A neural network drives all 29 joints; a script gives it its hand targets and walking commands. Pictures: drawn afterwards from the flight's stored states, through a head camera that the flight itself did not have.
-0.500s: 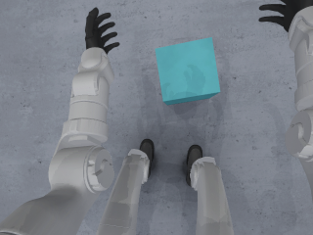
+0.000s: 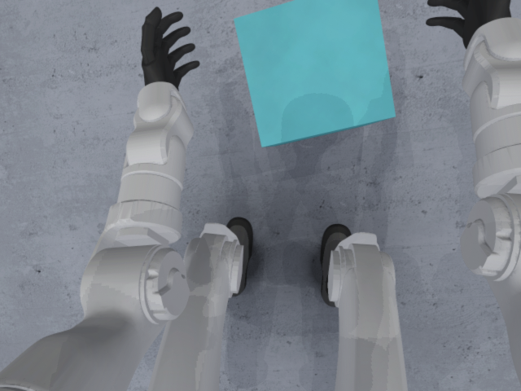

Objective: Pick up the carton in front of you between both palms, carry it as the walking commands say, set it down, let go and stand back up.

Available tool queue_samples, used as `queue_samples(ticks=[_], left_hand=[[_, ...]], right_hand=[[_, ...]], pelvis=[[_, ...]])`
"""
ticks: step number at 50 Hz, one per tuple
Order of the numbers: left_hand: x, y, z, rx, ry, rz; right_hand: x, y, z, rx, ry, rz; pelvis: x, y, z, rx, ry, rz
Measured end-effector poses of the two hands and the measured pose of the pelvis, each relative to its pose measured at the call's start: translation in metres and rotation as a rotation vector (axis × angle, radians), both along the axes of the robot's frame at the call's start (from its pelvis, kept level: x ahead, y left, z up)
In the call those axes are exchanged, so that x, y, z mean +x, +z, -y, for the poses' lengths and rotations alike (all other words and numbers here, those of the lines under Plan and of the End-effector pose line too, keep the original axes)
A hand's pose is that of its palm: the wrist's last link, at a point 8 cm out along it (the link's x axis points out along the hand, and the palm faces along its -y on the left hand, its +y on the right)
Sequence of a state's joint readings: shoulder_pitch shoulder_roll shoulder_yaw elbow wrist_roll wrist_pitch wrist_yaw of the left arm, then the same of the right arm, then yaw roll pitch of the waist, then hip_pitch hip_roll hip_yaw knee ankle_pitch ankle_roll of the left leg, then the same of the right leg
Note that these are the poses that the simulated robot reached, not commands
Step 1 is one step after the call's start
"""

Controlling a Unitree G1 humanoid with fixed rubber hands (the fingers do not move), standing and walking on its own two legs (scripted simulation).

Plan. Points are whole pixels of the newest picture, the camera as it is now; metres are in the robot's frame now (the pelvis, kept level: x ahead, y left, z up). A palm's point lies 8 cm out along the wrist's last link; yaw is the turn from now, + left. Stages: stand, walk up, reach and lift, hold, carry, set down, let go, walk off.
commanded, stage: reach and lift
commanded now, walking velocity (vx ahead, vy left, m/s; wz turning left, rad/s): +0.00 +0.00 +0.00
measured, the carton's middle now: (311, 82) +0.53 -0.06 -0.40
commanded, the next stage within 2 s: none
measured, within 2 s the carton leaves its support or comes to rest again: leaves its support in 1.30 s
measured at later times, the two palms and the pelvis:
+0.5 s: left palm (200, 93) +0.51 +0.14 -0.32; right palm (412, 58) +0.54 -0.22 -0.34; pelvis -0.04 +0.00 -0.15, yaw +1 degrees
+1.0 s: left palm (221, 91) +0.50 +0.10 -0.31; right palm (406, 56) +0.54 -0.20 -0.32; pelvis -0.04 +0.00 -0.15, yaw +1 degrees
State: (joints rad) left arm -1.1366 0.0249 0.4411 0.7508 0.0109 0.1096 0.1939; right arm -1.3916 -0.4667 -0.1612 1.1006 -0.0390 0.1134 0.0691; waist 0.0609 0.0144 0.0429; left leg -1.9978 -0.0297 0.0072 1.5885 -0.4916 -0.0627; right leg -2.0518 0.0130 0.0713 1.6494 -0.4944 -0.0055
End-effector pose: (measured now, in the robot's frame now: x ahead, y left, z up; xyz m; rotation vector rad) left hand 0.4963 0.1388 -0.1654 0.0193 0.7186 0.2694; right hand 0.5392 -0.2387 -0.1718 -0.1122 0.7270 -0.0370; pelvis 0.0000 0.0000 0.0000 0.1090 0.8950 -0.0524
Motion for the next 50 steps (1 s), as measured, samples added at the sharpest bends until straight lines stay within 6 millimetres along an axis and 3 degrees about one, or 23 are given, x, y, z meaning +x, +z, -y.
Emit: queue_samples(ticks=[6, 11, 20, 24, 28, 32, 43, 50], left_hand=[[-0.001, -0.052, -0.003, -0.002, -0.006, 0.006], [-0.002, -0.086, -0.003, -0.015, -0.003, -0.01], [-0.001, -0.146, -0.001, -0.016, -0.022, -0.061], [0.008, -0.156, -0.002, -0.018, -0.019, -0.044], [0.01, -0.16, -0.005, -0.013, -0.011, -0.045], [0.01, -0.156, -0.005, -0.008, -0.013, -0.033], [0.003, -0.148, 0.008, -0.025, -0.031, -0.043], [0.008, -0.148, 0.038, -0.074, -0.047, -0.047]], right_hand=[[0.002, -0.051, 0.0, -0.005, 0.005, 0.027], [0.005, -0.082, -0.006, 0.002, 0.016, 0.019], [0.003, -0.144, -0.017, 0.022, 0.034, -0.022], [0.005, -0.164, -0.02, 0.013, 0.044, -0.017], [0.009, -0.169, -0.025, 0.014, 0.069, -0.002], [0.013, -0.162, -0.028, 0.018, 0.077, 0.017], [0.003, -0.153, -0.032, 0.029, 0.073, -0.009], [0.004, -0.15, -0.035, 0.01, 0.088, -0.031]], pelvis=[[-0.022, -0.061, -0.006, 0.003, 0.002, 0.084], [-0.037, -0.097, -0.005, 0.002, 0.006, 0.166], [-0.046, -0.135, -0.001, 0.0, 0.017, 0.262], [-0.043, -0.145, 0.001, 0.0, 0.026, 0.295], [-0.036, -0.151, 0.003, 0.001, 0.027, 0.298], [-0.032, -0.153, 0.002, 0.004, 0.029, 0.283], [-0.036, -0.148, -0.001, 0.002, 0.024, 0.27], [-0.039, -0.148, 0.0, -0.002, 0.017, 0.291]])
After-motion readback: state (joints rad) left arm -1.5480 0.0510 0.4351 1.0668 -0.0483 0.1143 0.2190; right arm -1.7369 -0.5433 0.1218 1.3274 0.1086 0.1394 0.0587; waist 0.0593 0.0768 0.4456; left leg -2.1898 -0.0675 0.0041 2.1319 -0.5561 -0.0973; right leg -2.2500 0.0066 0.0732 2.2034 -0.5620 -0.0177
